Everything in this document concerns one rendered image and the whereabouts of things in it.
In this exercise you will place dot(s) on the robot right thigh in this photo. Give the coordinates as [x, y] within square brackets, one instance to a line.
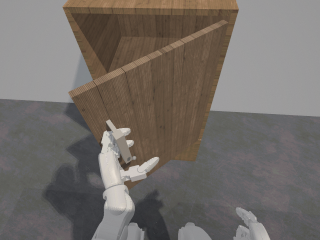
[191, 232]

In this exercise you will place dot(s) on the cupboard door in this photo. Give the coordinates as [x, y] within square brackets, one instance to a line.
[162, 97]

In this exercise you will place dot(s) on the handle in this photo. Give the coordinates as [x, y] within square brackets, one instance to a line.
[121, 142]

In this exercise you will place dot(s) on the robot right hand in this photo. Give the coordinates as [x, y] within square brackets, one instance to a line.
[256, 230]

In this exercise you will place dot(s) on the robot left hand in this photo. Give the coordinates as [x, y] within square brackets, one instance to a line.
[110, 167]

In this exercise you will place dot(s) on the left robot forearm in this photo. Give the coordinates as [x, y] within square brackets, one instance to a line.
[119, 209]

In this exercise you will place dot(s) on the left robot shin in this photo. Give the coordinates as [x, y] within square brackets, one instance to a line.
[133, 224]

